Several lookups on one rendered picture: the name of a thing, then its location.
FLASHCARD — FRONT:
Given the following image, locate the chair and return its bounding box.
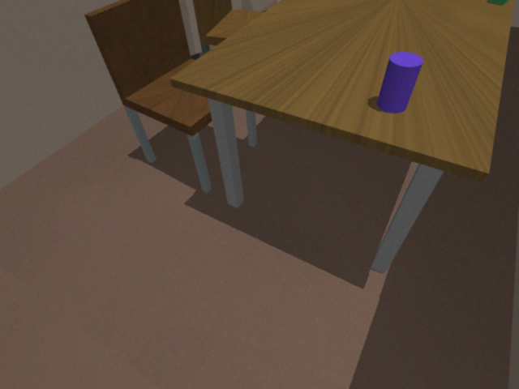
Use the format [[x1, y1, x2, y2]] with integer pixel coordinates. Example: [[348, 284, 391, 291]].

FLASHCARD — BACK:
[[85, 0, 257, 193], [193, 0, 263, 55]]

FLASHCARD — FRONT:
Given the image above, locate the table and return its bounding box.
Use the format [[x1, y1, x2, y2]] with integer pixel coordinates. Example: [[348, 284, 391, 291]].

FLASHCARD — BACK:
[[170, 0, 514, 274]]

